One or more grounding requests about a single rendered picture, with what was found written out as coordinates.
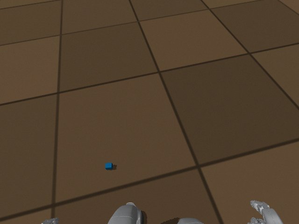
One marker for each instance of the right robot hand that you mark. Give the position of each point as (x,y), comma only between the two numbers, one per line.
(270,216)

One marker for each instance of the small box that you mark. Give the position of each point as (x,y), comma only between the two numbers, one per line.
(108,166)

